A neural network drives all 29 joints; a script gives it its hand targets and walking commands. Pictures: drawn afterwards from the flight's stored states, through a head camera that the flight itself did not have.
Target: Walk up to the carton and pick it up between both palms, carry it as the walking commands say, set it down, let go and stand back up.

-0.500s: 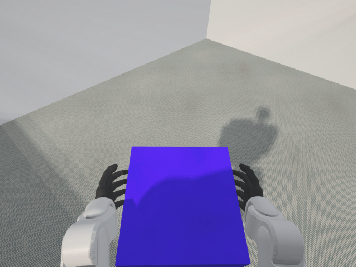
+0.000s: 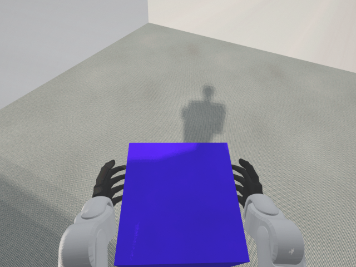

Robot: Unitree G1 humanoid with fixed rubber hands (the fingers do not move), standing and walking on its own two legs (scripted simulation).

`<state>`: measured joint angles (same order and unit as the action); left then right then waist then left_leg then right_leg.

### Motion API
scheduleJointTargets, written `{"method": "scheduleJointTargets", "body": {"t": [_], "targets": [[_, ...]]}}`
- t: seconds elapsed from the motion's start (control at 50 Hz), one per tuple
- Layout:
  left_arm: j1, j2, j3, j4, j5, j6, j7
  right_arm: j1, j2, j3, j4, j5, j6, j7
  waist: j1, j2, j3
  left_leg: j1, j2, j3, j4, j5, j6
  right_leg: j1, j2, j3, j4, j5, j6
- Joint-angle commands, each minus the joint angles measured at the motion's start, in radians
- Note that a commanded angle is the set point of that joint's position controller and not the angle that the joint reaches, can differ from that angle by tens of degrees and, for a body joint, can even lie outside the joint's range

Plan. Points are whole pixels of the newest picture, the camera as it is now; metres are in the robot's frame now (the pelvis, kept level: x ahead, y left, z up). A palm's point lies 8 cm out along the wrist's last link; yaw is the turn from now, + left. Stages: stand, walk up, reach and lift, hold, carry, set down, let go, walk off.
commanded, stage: carry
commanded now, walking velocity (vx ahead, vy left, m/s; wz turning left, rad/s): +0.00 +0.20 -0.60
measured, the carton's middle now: (177, 212) +0.24 +0.01 +0.01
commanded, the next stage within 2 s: none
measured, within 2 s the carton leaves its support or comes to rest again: neither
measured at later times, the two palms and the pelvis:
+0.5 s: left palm (99, 193) +0.25 +0.17 +0.08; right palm (246, 240) +0.16 -0.11 +0.08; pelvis -0.03 +0.10 +0.00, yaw -17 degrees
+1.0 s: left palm (91, 193) +0.25 +0.19 +0.07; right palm out of the picture +0.08 -0.04 +0.06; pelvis -0.03 +0.21 +0.00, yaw -35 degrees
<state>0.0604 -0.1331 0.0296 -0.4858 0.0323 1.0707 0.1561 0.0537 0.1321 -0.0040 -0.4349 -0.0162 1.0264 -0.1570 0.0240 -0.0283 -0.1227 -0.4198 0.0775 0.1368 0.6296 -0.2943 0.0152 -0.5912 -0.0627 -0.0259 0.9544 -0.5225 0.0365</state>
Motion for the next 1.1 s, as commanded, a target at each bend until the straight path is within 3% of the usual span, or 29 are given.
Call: {"method": "scheduleJointTargets", "body": {"t": [0.0, 0.04, 0.14, 0.18, 0.2, 0.22, 0.24, 0.26, 0.28, 0.3, 0.34, 0.46, 0.5, 0.52, 0.54, 0.56, 0.58, 0.6, 0.62, 0.68, 0.76, 0.8, 0.82, 0.84, 0.86, 0.88, 0.92, 0.96, 1.08], "targets": [[-0.437, -0.799, -0.658, -0.106, -0.26, -0.015, -0.109, -0.355, 0.81, 0.523, -0.101, 0.191, -0.001, 0.083, -0.022, 0.184, -0.137, 0.147, 0.256, -0.134, -0.27, 0.212, 0.109, -0.059, 0.006, -0.049, 0.264, -0.027, -0.007], [-0.431, -0.809, -0.647, -0.112, -0.264, -0.019, -0.109, -0.363, 0.828, 0.531, -0.114, 0.198, -0.003, 0.083, -0.018, 0.176, -0.108, 0.149, 0.206, -0.06, -0.253, 0.166, 0.086, -0.013, 0.01, -0.095, 0.167, 0.029, 0.006], [-0.371, -0.764, -0.596, -0.066, -0.22, -0.005, -0.091, -0.339, 0.817, 0.553, -0.093, 0.203, 0.014, 0.072, -0.03, 0.198, -0.165, 0.214, 0.238, -0.061, -0.164, 0.298, 0.136, 0.092, 0.022, -0.158, -0.164, 0.083, -0.023], [-0.353, -0.76, -0.574, -0.035, -0.208, 0.0, -0.091, -0.336, 0.812, 0.556, -0.072, 0.206, 0.02, 0.067, -0.015, 0.138, -0.197, 0.175, 0.217, 0.012, -0.034, 0.331, 0.083, 0.261, 0.008, -0.159, -0.453, 0.296, -0.031], [-0.329, -0.754, -0.556, -0.004, -0.203, 0.001, -0.094, -0.348, 0.798, 0.553, -0.059, 0.203, 0.022, 0.066, 0.001, 0.037, -0.163, 0.0, 0.178, 0.055, 0.08, 0.233, 0.018, 0.433, -0.066, -0.05, -0.584, 0.362, -0.051], [-0.317, -0.74, -0.533, 0.011, -0.193, -0.006, -0.095, -0.378, 0.8, 0.563, -0.077, 0.205, 0.023, 0.067, 0.003, -0.25, -0.135, -0.335, 0.083, 0.083, 0.269, -0.209, -0.057, 0.641, -0.314, 0.292, -0.574, 0.806, -0.12], [-0.299, -0.771, -0.531, 0.015, -0.206, -0.015, -0.098, -0.426, 0.803, 0.609, -0.133, 0.227, 0.022, 0.075, 0.002, -0.334, -0.16, -0.394, 0.047, -0.048, 0.434, -0.322, -0.076, 0.615, -0.416, 0.465, -0.583, 0.942, -0.241], [-0.339, -0.812, -0.55, -0.005, -0.223, -0.025, -0.102, -0.442, 0.838, 0.611, -0.119, 0.235, 0.017, 0.082, -0.015, -0.181, -0.153, -0.379, 0.071, -0.139, 0.528, -0.272, -0.082, 0.547, -0.4, 0.417, -0.591, 0.808, -0.255], [-0.389, -0.846, -0.572, -0.03, -0.232, -0.035, -0.107, -0.463, 0.873, 0.616, -0.115, 0.242, 0.008, 0.091, -0.021, -0.096, -0.144, -0.353, 0.075, -0.164, 0.542, -0.215, -0.074, 0.469, -0.367, 0.348, -0.606, 0.626, -0.243], [-0.414, -0.873, -0.588, -0.054, -0.234, -0.046, -0.112, -0.47, 0.905, 0.622, -0.111, 0.249, -0.002, 0.099, -0.026, -0.051, -0.124, -0.318, 0.073, -0.157, 0.527, -0.16, -0.076, 0.402, -0.322, 0.273, -0.602, 0.563, -0.219], [-0.433, -0.899, -0.606, -0.102, -0.243, -0.067, -0.115, -0.453, 0.936, 0.622, -0.124, 0.264, -0.024, 0.11, -0.029, -0.052, -0.122, -0.236, 0.035, -0.113, 0.437, -0.116, -0.081, 0.326, -0.26, 0.191, -0.596, 0.496, -0.182], [-0.355, -0.814, -0.621, -0.131, -0.229, -0.065, -0.103, -0.361, 0.851, 0.607, -0.135, 0.232, -0.023, 0.092, -0.006, -0.179, -0.2, -0.014, -0.052, -0.028, 0.063, -0.08, -0.069, 0.322, -0.193, 0.171, -0.54, 0.531, -0.125], [-0.347, -0.784, -0.636, -0.134, -0.232, -0.054, -0.097, -0.31, 0.828, 0.587, -0.126, 0.216, -0.012, 0.086, -0.02, -0.14, -0.241, 0.181, -0.049, 0.0, -0.199, -0.007, -0.067, 0.268, -0.134, 0.129, -0.426, 0.532, -0.081], [-0.352, -0.767, -0.641, -0.136, -0.231, -0.045, -0.093, -0.294, 0.812, 0.575, -0.124, 0.208, -0.005, 0.083, -0.028, -0.032, -0.263, 0.315, 0.041, -0.079, -0.26, 0.023, -0.055, 0.167, -0.082, 0.076, -0.301, 0.453, -0.052], [-0.324, -0.753, -0.641, -0.145, -0.223, -0.036, -0.094, -0.265, 0.769, 0.559, -0.118, 0.19, -0.001, 0.081, -0.035, 0.27, -0.262, 0.406, 0.309, -0.336, -0.279, 0.292, 0.036, -0.062, 0.024, -0.047, -0.13, 0.111, 0.012], [-0.361, -0.768, -0.673, -0.157, -0.237, -0.028, -0.101, -0.276, 0.783, 0.544, -0.119, 0.188, -0.005, 0.085, -0.026, 0.419, -0.241, 0.33, 0.386, -0.367, -0.27, 0.404, 0.144, -0.116, 0.044, -0.09, 0.093, -0.195, 0.007], [-0.401, -0.782, -0.674, -0.143, -0.248, -0.023, -0.105, -0.309, 0.797, 0.537, -0.129, 0.193, -0.005, 0.086, -0.026, 0.316, -0.194, 0.254, 0.347, -0.293, -0.255, 0.44, 0.159, -0.087, 0.021, -0.04, 0.223, -0.157, -0.005], [-0.419, -0.803, -0.676, -0.129, -0.259, -0.024, -0.109, -0.33, 0.812, 0.536, -0.124, 0.195, -0.007, 0.089, -0.025, 0.226, -0.16, 0.197, 0.302, -0.197, -0.248, 0.406, 0.138, -0.059, 0.009, -0.038, 0.276, -0.093, -0.005], [-0.431, -0.816, -0.673, -0.127, -0.264, -0.025, -0.111, -0.344, 0.826, 0.536, -0.122, 0.198, -0.008, 0.091, -0.021, 0.196, -0.137, 0.17, 0.264, -0.125, -0.25, 0.317, 0.112, -0.048, 0.005, -0.049, 0.267, -0.031, -0.003], [-0.419, -0.819, -0.656, -0.13, -0.263, -0.025, -0.107, -0.345, 0.844, 0.545, -0.133, 0.204, -0.008, 0.087, -0.018, 0.194, -0.112, 0.177, 0.214, -0.054, -0.241, 0.182, 0.096, 0.009, 0.013, -0.112, 0.113, 0.037, 0.007], [-0.372, -0.782, -0.614, -0.083, -0.232, -0.011, -0.095, -0.334, 0.829, 0.561, -0.118, 0.206, 0.009, 0.076, -0.031, 0.199, -0.157, 0.222, 0.245, -0.06, -0.169, 0.306, 0.141, 0.096, 0.024, -0.159, -0.148, 0.074, -0.019], [-0.351, -0.777, -0.592, -0.049, -0.22, -0.005, -0.095, -0.333, 0.823, 0.565, -0.099, 0.209, 0.017, 0.071, -0.018, 0.15, -0.186, 0.202, 0.226, 0.002, -0.054, 0.354, 0.099, 0.235, 0.019, -0.167, -0.416, 0.258, -0.026], [-0.339, -0.772, -0.577, -0.026, -0.217, -0.003, -0.097, -0.338, 0.813, 0.561, -0.083, 0.207, 0.019, 0.069, -0.005, 0.058, -0.169, 0.074, 0.187, 0.057, 0.07, 0.276, 0.036, 0.393, -0.04, -0.089, -0.586, 0.372, -0.041], [-0.316, -0.758, -0.554, 0.002, -0.205, -0.005, -0.099, -0.365, 0.8, 0.563, -0.083, 0.204, 0.022, 0.069, 0.005, -0.165, -0.142, -0.238, 0.119, 0.078, 0.229, -0.123, -0.038, 0.605, -0.254, 0.201, -0.596, 0.64, -0.091], [-0.307, -0.778, -0.538, 0.014, -0.206, -0.016, -0.1, -0.443, 0.802, 0.619, -0.164, 0.234, 0.022, 0.077, 0.003, -0.363, -0.139, -0.374, 0.045, -0.019, 0.409, -0.317, -0.074, 0.598, -0.42, 0.476, -0.605, 0.886, -0.235], [-0.333, -0.815, -0.558, -0.005, -0.224, -0.023, -0.103, -0.438, 0.833, 0.616, -0.133, 0.235, 0.02, 0.082, -0.014, -0.19, -0.137, -0.374, 0.074, -0.129, 0.529, -0.287, -0.078, 0.553, -0.404, 0.421, -0.599, 0.836, -0.256], [-0.412, -0.872, -0.59, -0.059, -0.234, -0.047, -0.111, -0.467, 0.907, 0.632, -0.122, 0.256, 0.001, 0.1, -0.026, -0.051, -0.126, -0.327, 0.08, -0.164, 0.538, -0.173, -0.071, 0.433, -0.326, 0.281, -0.612, 0.571, -0.224], [-0.427, -0.897, -0.602, -0.098, -0.241, -0.068, -0.115, -0.451, 0.953, 0.638, -0.124, 0.279, -0.023, 0.113, -0.03, -0.044, -0.126, -0.254, 0.045, -0.12, 0.453, -0.109, -0.08, 0.362, -0.26, 0.194, -0.604, 0.506, -0.188], [-0.355, -0.824, -0.624, -0.13, -0.233, -0.073, -0.108, -0.366, 0.87, 0.626, -0.143, 0.242, -0.031, 0.096, -0.01, -0.172, -0.189, -0.044, -0.047, -0.046, 0.113, -0.083, -0.072, 0.34, -0.199, 0.177, -0.572, 0.499, -0.131]]}}
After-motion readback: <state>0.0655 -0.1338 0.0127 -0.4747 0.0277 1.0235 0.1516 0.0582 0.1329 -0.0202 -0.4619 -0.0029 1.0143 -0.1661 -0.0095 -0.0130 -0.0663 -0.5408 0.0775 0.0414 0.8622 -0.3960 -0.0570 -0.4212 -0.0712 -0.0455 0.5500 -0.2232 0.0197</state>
